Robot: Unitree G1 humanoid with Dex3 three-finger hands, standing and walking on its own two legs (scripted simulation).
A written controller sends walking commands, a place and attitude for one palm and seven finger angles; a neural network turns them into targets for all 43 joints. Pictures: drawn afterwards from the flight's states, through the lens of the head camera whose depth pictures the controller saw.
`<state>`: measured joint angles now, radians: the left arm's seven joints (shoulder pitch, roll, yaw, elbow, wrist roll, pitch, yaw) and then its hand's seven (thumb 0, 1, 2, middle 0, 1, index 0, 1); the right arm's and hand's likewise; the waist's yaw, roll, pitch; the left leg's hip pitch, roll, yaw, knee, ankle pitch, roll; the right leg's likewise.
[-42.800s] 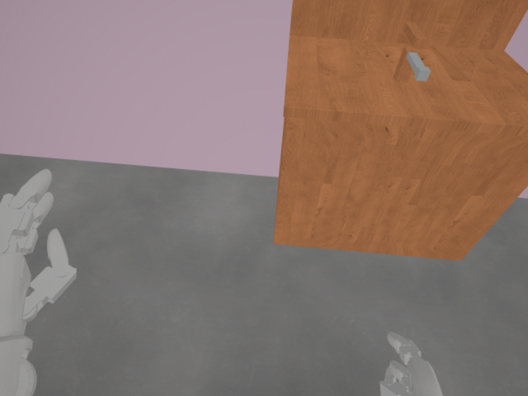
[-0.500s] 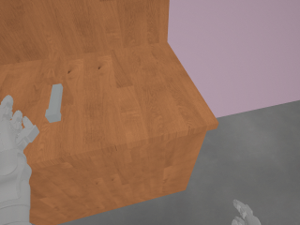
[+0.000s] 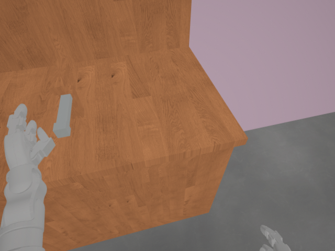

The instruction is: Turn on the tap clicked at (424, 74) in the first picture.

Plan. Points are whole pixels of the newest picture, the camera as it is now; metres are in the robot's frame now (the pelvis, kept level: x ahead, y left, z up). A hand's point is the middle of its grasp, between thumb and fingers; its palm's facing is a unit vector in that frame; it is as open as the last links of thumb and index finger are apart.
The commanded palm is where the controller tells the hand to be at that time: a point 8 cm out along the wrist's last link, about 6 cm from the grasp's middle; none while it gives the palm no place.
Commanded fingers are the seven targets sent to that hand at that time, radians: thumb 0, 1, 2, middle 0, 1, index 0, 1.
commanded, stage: push the lever round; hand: left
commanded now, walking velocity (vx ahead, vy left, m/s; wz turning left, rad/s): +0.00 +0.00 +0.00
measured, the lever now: (62, 129) +0.35 +0.28 +0.12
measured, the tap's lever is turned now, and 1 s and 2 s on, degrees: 0 16 44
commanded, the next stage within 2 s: none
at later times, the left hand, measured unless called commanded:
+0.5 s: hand (62, 138) +0.33 +0.27 +0.11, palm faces +0.51 -0.86 -0.07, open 7.7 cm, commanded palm +0.29 +0.30 +0.11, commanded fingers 0.00 0.90 0.90 -0.15 -0.15 -0.15 -0.15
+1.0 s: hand (78, 135) +0.34 +0.24 +0.11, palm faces +0.60 -0.80 -0.05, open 7.6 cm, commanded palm +0.29 +0.26 +0.11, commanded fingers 0.00 0.90 0.90 -0.15 -0.15 -0.15 -0.15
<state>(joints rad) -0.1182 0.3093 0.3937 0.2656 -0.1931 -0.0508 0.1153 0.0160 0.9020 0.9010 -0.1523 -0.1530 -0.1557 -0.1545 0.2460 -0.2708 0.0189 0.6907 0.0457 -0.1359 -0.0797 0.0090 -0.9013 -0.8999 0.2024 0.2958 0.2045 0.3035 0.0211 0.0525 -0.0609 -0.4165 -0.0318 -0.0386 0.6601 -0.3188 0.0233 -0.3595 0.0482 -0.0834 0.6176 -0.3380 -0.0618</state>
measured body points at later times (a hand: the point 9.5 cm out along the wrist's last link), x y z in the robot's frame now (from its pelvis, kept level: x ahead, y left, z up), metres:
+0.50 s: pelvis +0.00 +0.00 +0.00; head +0.01 -0.01 +0.45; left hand +0.30 +0.32 +0.12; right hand +0.16 -0.24 -0.10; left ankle +0.01 +0.10 -0.72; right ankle -0.01 -0.08 -0.72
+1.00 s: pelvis +0.00 +0.00 +0.00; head +0.00 -0.02 +0.45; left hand +0.30 +0.28 +0.12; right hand +0.16 -0.24 -0.10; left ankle +0.01 +0.10 -0.72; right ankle -0.01 -0.08 -0.72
